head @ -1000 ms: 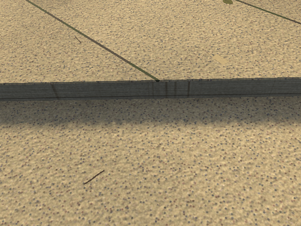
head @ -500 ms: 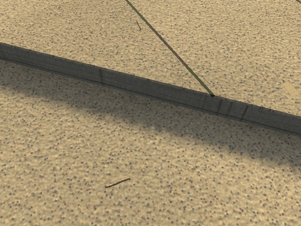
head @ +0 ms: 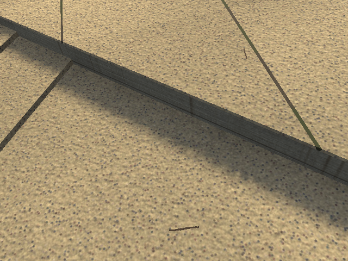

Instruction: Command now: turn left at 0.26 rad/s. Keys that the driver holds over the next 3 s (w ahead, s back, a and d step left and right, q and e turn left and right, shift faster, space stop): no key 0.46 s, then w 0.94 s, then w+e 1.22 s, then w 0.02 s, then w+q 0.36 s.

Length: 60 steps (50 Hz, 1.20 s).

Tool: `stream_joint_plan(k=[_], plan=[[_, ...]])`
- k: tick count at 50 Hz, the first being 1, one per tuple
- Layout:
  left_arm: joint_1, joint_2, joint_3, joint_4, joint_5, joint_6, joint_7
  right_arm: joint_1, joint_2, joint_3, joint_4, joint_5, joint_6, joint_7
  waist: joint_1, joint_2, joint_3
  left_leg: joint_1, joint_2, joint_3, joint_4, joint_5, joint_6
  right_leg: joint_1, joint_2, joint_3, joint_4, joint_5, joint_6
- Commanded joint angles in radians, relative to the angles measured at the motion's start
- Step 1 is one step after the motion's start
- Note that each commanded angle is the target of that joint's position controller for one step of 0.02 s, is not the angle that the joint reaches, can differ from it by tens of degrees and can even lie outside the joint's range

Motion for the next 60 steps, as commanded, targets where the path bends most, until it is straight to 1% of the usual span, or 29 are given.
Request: stream_joint_plan(k=[1, 7, 9, 10, 11, 12, 13, 14, 16, 23, 24, 26, 28, 30, 32, 35, 36, 37, 38, 39, 40, 41, 42, 44, 46, 52, 56, 58, 60], plan=[[0.031, 0.126, 0.028, -0.031, -0.002, -0.016, -0.002, 0.021, -0.041, 0.0, -0.036, 0.007, 0.004, 0.0, 0.007, -0.202, -0.066, -0.05, 0.016, 0.009, -0.048, -0.005, -0.028, 0.173, -0.209, 0.156, -0.063, 0.557, -0.157], [0.051, 0.162, 0.036, 0.016, 0.004, -0.006, -0.017, -0.017, -0.021, 0.032, -0.011, 0.028, 0.008, -0.018, 0.031, -0.256, -0.075, 0.195, 0.058, 0.118, -0.435, -0.032, 0.001, 0.134, -0.208, 0.163, -0.028, 0.543, -0.161], [0.041, 0.164, 0.038, 0.034, -0.004, 0.004, -0.018, 0.029, -0.009, 0.041, 0.02, 0.026, -0.004, -0.027, -0.009, -0.221, -0.065, 0.317, 0.073, 0.132, -0.7, 0.175, 0.029, 0.097, -0.193, 0.155, 0.011, 0.531, -0.123], [0.053, 0.151, 0.035, 0.041, -0.005, 0.001, -0.017, 0.034, -0.029, 0.04, 0.03, 0.016, -0.016, -0.033, -0.01, -0.185, -0.072, 0.42, 0.116, 0.073, -0.786, 0.297, 0.046, 0.034, -0.189, 0.161, 0.019, 0.453, -0.079], [0.067, 0.117, 0.026, 0.031, -0.007, -0.006, -0.023, 0.038, -0.078, 0.037, 0.031, -0.003, -0.032, -0.042, 0.009, -0.085, -0.111, 0.531, 0.242, -0.059, -0.788, 0.377, 0.069, -0.051, -0.155, 0.128, 0.056, 0.301, -0.03], [0.087, 0.058, 0.01, 0.029, -0.02, -0.01, -0.025, -0.031, -0.118, 0.035, 0.035, 0.004, -0.037, -0.043, 0.064, 0.073, -0.073, 0.437, 0.345, -0.139, -0.728, 0.6, 0.135, -0.052, -0.056, 0.045, -0.006, 0.044, 0.001], [0.073, 0.074, 0.008, 0.064, -0.009, -0.002, -0.017, -0.058, -0.052, 0.052, 0.04, 0.014, -0.043, -0.037, 0.04, 0.055, -0.065, 0.356, 0.344, -0.119, -0.713, 0.541, 0.154, 0.052, -0.063, 0.039, -0.047, -0.011, 0.01], [0.051, 0.097, 0.016, 0.078, -0.006, 0.001, -0.016, -0.072, -0.037, 0.058, 0.044, 0.013, -0.049, -0.034, 0.03, 0.05, -0.031, 0.333, 0.292, -0.092, -0.719, 0.441, 0.127, 0.063, -0.055, 0.053, -0.056, 0.038, 0.012], [0.029, 0.121, 0.026, 0.1, -0.005, 0.001, -0.023, -0.034, -0.043, 0.061, 0.082, 0.012, -0.054, -0.043, 0.01, 0.061, -0.006, 0.309, 0.24, -0.063, -0.736, 0.377, 0.094, 0.093, -0.068, 0.06, -0.056, 0.132, 0.011], [0.061, 0.078, 0.012, 0.21, -0.005, 0.002, -0.02, -0.009, -0.031, 0.069, 0.166, 0.016, -0.062, -0.048, 0.016, -0.023, 0.026, 0.289, 0.223, -0.05, -0.756, 0.298, 0.094, 0.102, -0.083, 0.065, -0.086, 0.124, 0.018], [0.066, 0.075, 0.012, 0.223, -0.004, 0.003, -0.02, 0.005, -0.036, 0.067, 0.179, 0.016, -0.061, -0.048, 0.013, -0.019, 0.006, 0.292, 0.215, -0.054, -0.773, 0.174, 0.101, 0.107, -0.067, 0.05, -0.071, 0.048, 0.015], [0.053, 0.081, 0.018, 0.225, 0.005, 0.006, -0.025, 0.039, -0.086, 0.046, 0.196, 0.012, -0.049, -0.046, -0.003, 0.038, 0.04, 0.266, 0.225, -0.122, -0.813, -0.216, 0.154, 0.012, 0.003, -0.019, 0.052, -0.203, -0.001], [0.002, 0.063, 0.016, 0.202, 0.018, 0.006, -0.035, 0.088, -0.117, 0.03, 0.205, 0.007, -0.042, -0.041, -0.035, 0.092, 0.135, 0.255, 0.334, -0.28, -0.908, -0.443, 0.233, -0.16, 0.029, -0.065, 0.193, -0.258, -0.013], [-0.029, 0.06, 0.016, 0.18, 0.016, -0.009, -0.042, 0.104, -0.096, 0.028, 0.212, 0.0, -0.053, -0.038, -0.04, 0.095, 0.164, 0.269, 0.408, -0.364, -0.954, -0.38, 0.284, -0.251, -0.017, -0.03, 0.323, -0.236, -0.028], [-0.034, 0.074, 0.022, 0.168, 0.011, -0.03, -0.051, 0.097, -0.092, 0.024, 0.214, -0.002, -0.072, -0.036, -0.024, 0.066, 0.137, 0.336, 0.406, -0.323, -0.938, -0.243, 0.288, -0.291, -0.043, -0.009, 0.329, -0.24, -0.037], [0.021, 0.059, 0.025, 0.182, 0.0, -0.053, -0.058, 0.06, -0.082, 0.02, 0.215, 0.01, -0.091, -0.03, 0.024, 0.058, 0.09, 0.265, 0.329, -0.171, -0.877, -0.08, 0.241, -0.076, -0.014, -0.059, 0.153, -0.132, -0.041], [0.105, 0.044, 0.026, 0.213, -0.002, -0.057, -0.056, 0.033, -0.081, 0.018, 0.21, 0.016, -0.092, -0.029, 0.068, 0.038, 0.076, 0.167, 0.295, -0.117, -0.821, -0.075, 0.221, 0.09, 0.015, -0.095, 0.051, -0.053, -0.041], [0.204, 0.059, 0.035, 0.254, -0.002, -0.059, -0.049, 0.029, -0.065, 0.022, 0.204, 0.011, -0.095, -0.027, 0.101, -0.015, 0.055, 0.056, 0.251, -0.076, -0.724, -0.074, 0.2, 0.261, 0.036, -0.084, 0.003, -0.062, -0.036], [0.313, 0.117, 0.05, 0.278, 0.01, -0.068, -0.036, 0.008, -0.016, 0.036, 0.183, 0.004, -0.104, -0.024, 0.145, -0.173, 0.027, -0.074, 0.169, 0.029, -0.484, -0.053, 0.161, 0.394, -0.119, 0.139, -0.128, -0.229, -0.055], [0.416, 0.224, 0.072, 0.293, 0.005, -0.071, -0.034, -0.007, 0.051, 0.054, 0.142, 0.008, -0.113, -0.016, 0.16, -0.384, -0.015, -0.242, 0.047, 0.161, -0.192, -0.13, 0.126, 0.452, -0.363, 0.583, -0.316, -0.546, -0.139], [0.359, 0.188, 0.063, 0.299, 0.003, -0.059, -0.034, -0.018, -0.037, 0.034, 0.143, -0.017, -0.109, -0.013, 0.105, -0.246, 0.061, -0.271, 0.101, 0.093, -0.034, -0.121, 0.141, 0.322, -0.404, 0.646, -0.325, -0.623, -0.187], [0.249, 0.139, 0.048, 0.259, 0.002, -0.061, -0.038, -0.023, -0.031, 0.034, 0.149, -0.016, -0.111, -0.001, 0.052, -0.147, 0.125, -0.279, 0.153, 0.07, 0.016, -0.013, 0.148, 0.241, -0.361, 0.56, -0.318, -0.569, -0.178], [0.188, 0.112, 0.04, 0.24, 0.0, -0.07, -0.042, 0.0, -0.007, 0.04, 0.167, -0.01, -0.117, 0.01, 0.021, -0.116, 0.128, -0.249, 0.182, 0.074, 0.012, 0.074, 0.139, 0.204, -0.309, 0.459, -0.323, -0.438, -0.156], [0.177, 0.083, 0.027, 0.24, -0.005, -0.088, -0.037, 0.015, 0.003, 0.042, 0.185, -0.019, -0.117, 0.022, 0.001, -0.115, 0.092, -0.201, 0.206, 0.106, -0.009, 0.18, 0.111, 0.21, -0.238, 0.298, -0.322, -0.153, -0.125], [0.239, 0.071, 0.02, 0.27, -0.006, -0.098, -0.037, -0.004, 0.01, 0.043, 0.181, -0.02, -0.107, 0.025, 0.006, -0.128, 0.063, -0.216, 0.202, 0.142, -0.007, 0.219, 0.09, 0.25, -0.211, 0.205, -0.294, 0.101, -0.124], [0.315, 0.051, 0.004, 0.31, -0.006, -0.1, -0.03, -0.244, 0.045, 0.062, 0.087, -0.009, -0.096, 0.022, 0.044, -0.136, 0.101, -0.248, 0.177, 0.219, -0.221, 0.312, 0.051, 0.233, -0.174, 0.084, -0.285, 0.422, -0.137], [0.331, 0.063, 0.004, 0.327, -0.004, -0.103, -0.024, -0.326, 0.051, 0.073, 0.043, 0.0, -0.099, 0.018, 0.052, -0.15, 0.114, -0.139, 0.146, 0.252, -0.41, 0.358, 0.087, 0.246, -0.194, 0.055, -0.284, 0.537, -0.138], [0.302, 0.073, 0.006, 0.329, -0.003, -0.106, -0.022, -0.289, 0.032, 0.066, 0.04, 0.001, -0.104, 0.01, 0.017, -0.149, 0.091, -0.053, 0.122, 0.254, -0.458, 0.335, 0.127, 0.281, -0.211, 0.037, -0.226, 0.716, -0.129], [0.271, 0.094, 0.012, 0.327, 0.0, -0.103, -0.019, -0.114, -0.006, 0.046, 0.089, 0.002, -0.114, -0.004, -0.06, -0.156, -0.01, 0.133, 0.071, 0.254, -0.481, 0.272, 0.167, 0.322, -0.21, 0.015, -0.018, 0.973, -0.106]])
Next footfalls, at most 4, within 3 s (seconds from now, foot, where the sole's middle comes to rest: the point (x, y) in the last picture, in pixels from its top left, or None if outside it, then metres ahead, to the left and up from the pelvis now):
0.22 left None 0.00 0.12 -0.78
0.76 right None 0.09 -0.10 -0.78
1.24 left None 0.43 0.07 -0.78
1.78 right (218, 201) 0.72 -0.09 -0.78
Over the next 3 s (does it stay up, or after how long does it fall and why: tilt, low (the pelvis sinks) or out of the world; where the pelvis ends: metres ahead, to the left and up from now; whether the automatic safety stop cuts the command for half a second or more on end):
stays up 1.11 -0.32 0.11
